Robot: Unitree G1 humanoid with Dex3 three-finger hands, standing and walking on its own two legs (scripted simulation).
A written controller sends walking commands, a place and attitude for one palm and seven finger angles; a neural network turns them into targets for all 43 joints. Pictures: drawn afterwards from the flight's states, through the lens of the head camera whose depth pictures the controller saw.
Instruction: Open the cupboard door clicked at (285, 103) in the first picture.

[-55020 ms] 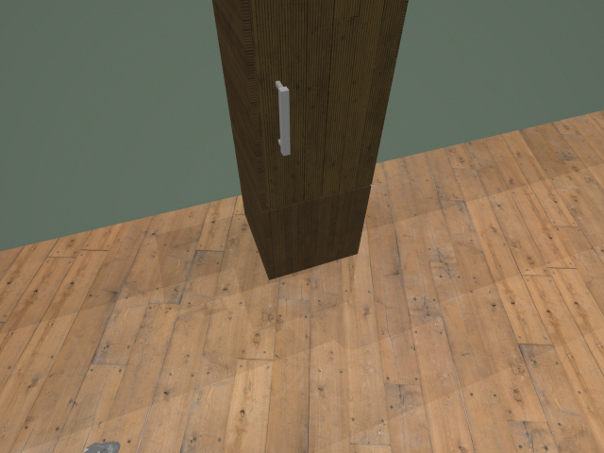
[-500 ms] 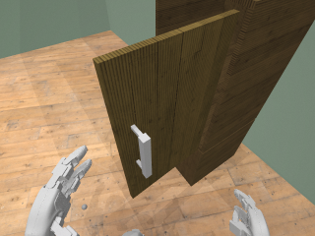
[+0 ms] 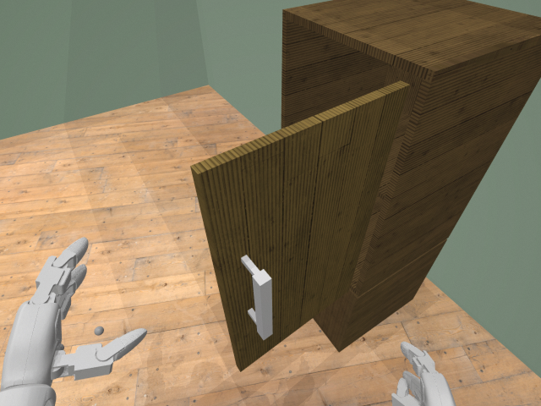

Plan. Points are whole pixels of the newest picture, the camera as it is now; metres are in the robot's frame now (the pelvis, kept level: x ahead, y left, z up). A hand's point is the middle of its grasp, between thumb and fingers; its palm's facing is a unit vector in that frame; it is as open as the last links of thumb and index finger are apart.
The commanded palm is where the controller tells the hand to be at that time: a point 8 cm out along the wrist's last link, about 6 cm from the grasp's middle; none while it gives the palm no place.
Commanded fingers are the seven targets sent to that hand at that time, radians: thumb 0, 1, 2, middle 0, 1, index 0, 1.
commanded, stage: draw the hand back to the body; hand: left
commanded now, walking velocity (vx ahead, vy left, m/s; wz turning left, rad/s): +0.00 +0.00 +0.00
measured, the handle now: (256, 299) +0.29 +0.06 -0.01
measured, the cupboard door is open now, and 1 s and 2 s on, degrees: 94 94 94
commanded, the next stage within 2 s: step back with the hand held close in 0.68 s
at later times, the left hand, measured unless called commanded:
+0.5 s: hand (64, 278) +0.20 +0.25 +0.17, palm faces +0.42 -0.82 -0.40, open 7.6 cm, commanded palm +0.15 +0.29 +0.19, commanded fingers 0.00 0.90 0.90 -0.20 -0.30 -0.20 -0.30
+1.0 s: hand (68, 276) +0.20 +0.25 +0.17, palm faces +0.38 -0.80 -0.46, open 7.4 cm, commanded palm +0.15 +0.29 +0.19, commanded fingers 0.00 0.90 0.90 -0.20 -0.30 -0.20 -0.30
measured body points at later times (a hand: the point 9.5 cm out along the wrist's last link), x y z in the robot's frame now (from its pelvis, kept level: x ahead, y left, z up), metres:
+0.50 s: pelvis +0.01 +0.00 +0.02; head -0.01 -0.02 +0.47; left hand +0.17 +0.29 +0.19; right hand +0.19 -0.23 -0.06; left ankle +0.00 +0.09 -0.72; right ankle -0.04 -0.11 -0.72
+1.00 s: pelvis -0.01 -0.01 +0.02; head -0.01 -0.03 +0.47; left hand +0.18 +0.29 +0.20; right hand +0.17 -0.25 -0.06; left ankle +0.00 +0.09 -0.72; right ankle -0.04 -0.12 -0.72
